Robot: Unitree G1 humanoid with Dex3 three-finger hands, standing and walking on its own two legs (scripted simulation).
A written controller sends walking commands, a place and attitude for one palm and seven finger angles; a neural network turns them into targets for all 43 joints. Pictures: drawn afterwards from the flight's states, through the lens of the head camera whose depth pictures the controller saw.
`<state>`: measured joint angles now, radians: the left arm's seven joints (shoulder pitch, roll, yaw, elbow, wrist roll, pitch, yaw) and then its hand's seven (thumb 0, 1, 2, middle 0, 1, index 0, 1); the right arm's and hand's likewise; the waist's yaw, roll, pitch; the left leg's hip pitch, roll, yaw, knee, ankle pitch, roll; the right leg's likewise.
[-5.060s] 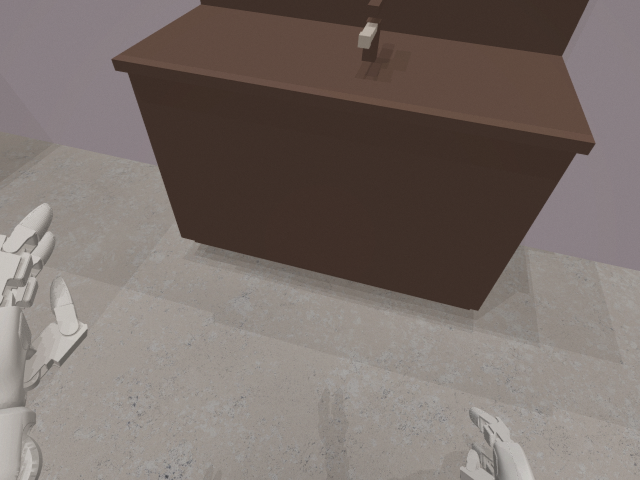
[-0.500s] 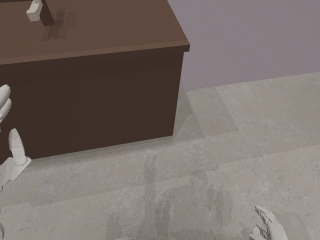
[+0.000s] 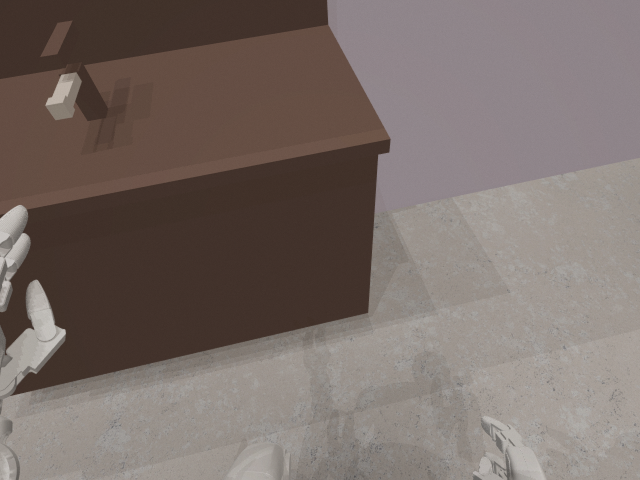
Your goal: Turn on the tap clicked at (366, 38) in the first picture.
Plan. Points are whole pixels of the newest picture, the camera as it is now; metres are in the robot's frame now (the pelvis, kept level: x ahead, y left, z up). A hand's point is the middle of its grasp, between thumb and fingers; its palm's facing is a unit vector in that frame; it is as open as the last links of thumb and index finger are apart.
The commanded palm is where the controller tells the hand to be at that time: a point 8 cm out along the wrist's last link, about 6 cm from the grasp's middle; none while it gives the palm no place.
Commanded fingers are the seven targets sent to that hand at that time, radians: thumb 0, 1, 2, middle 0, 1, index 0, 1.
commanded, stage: take the last steps up to it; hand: left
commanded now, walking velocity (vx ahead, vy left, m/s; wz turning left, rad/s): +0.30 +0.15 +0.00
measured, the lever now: (60, 107) +0.63 +0.48 +0.13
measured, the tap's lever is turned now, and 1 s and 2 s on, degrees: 0 0 0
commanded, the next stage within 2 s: come to a stop and stand still in 0.60 s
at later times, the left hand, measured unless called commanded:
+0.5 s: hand (45, 214) +0.33 +0.30 +0.19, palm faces +0.34 -0.85 -0.41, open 7.4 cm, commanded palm +0.28 +0.36 +0.18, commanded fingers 0.00 0.90 0.90 -0.20 -0.30 -0.20 -0.30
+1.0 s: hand (73, 189) +0.38 +0.30 +0.19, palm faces +0.30 -0.83 -0.48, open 7.4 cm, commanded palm +0.33 +0.35 +0.18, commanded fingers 0.00 0.90 0.90 -0.20 -0.30 -0.20 -0.30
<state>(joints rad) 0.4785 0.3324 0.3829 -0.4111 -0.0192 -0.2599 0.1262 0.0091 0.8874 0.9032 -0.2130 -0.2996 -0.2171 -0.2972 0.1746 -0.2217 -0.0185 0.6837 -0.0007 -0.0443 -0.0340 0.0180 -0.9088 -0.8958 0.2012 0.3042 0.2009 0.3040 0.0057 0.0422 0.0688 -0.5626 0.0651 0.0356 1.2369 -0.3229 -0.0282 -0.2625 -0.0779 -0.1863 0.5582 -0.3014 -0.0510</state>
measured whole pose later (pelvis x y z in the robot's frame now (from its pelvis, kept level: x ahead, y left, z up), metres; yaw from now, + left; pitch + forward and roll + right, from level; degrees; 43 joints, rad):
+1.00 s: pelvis +0.15 +0.08 +0.00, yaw -3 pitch -1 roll +2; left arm 0.54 0.40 0.38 -0.59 -0.03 -0.23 0.16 0.01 0.89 0.90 -0.22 -0.30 -0.22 -0.30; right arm 0.18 -0.27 -0.03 0.57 0.00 -0.05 -0.07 0.02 -0.91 -0.90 0.20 0.30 0.20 0.30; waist -0.03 -0.02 0.09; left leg -0.35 0.05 0.06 0.68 -0.30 -0.04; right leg -0.27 -0.04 -0.13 0.51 -0.23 -0.05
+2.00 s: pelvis +0.13 +0.13 +0.00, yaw -7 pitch -2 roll -1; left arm 0.38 0.33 0.35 -0.39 -0.06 -0.22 0.10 0.01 0.90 0.90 -0.20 -0.30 -0.20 -0.30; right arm 0.24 -0.23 0.03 0.58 0.01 -0.16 -0.02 0.02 -0.91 -0.90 0.20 0.30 0.20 0.30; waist 0.01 0.04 0.03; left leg -0.28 0.02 0.06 0.53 -0.22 0.02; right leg -0.23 0.02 0.01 0.47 -0.22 0.00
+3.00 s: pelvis +0.22 +0.19 -0.02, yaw -8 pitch -3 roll -1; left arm 0.42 0.33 0.40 -0.49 -0.06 -0.20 0.15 0.01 0.89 0.90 -0.21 -0.30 -0.21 -0.30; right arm 0.19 -0.22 -0.02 0.61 0.00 -0.06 -0.02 0.02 -0.91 -0.90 0.20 0.30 0.20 0.30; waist 0.01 0.00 0.10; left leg -0.26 -0.04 0.12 0.70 -0.39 0.11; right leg -0.38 -0.04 0.03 1.11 -0.51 0.02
